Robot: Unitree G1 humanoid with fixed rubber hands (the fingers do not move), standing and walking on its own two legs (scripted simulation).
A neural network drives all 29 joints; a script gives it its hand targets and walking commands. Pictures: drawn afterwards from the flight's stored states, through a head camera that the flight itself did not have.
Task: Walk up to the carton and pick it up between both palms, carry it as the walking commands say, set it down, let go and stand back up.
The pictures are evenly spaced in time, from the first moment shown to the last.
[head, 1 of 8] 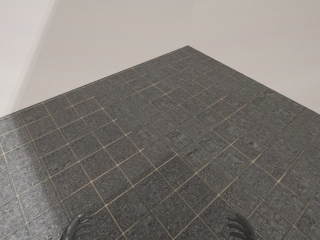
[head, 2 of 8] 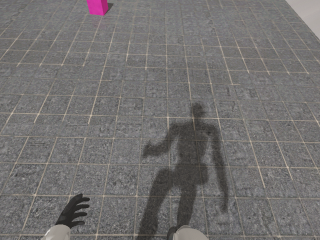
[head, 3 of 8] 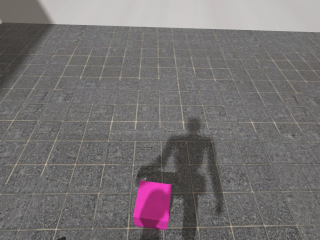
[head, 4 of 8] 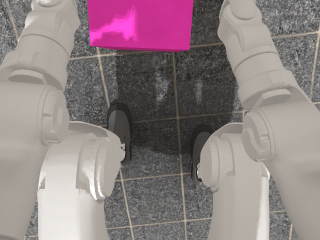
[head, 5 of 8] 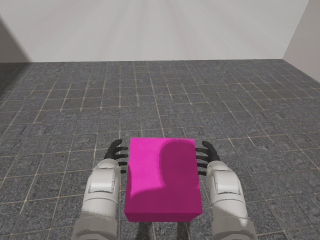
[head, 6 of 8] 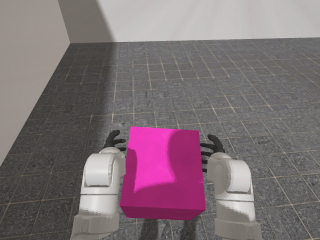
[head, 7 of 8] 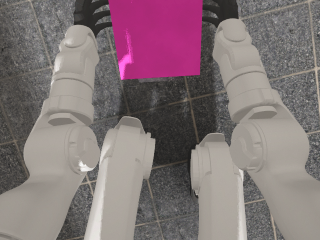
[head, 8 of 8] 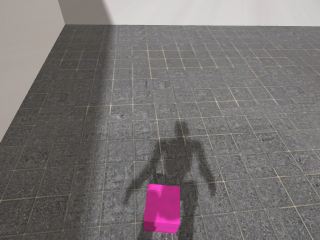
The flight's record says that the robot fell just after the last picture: no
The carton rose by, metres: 0.68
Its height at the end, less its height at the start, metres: +0.00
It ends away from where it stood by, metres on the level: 1.02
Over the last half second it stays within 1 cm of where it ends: yes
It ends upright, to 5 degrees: yes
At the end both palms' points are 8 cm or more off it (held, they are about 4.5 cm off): yes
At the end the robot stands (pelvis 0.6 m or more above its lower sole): yes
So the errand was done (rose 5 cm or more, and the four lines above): yes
